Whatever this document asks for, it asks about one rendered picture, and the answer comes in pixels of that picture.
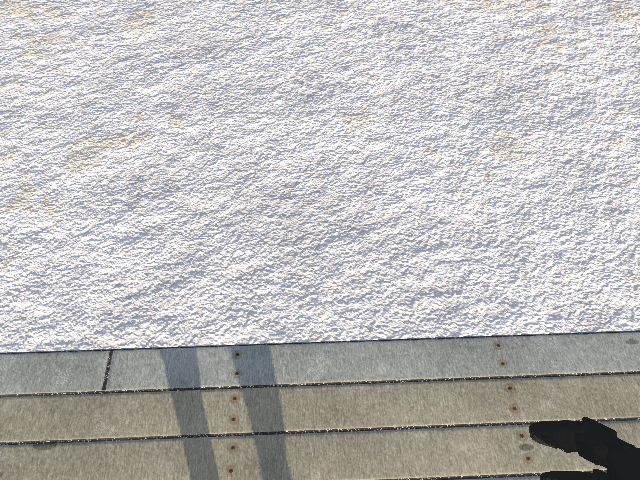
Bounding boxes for robot right hand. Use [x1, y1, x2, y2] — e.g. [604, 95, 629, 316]
[529, 417, 640, 480]

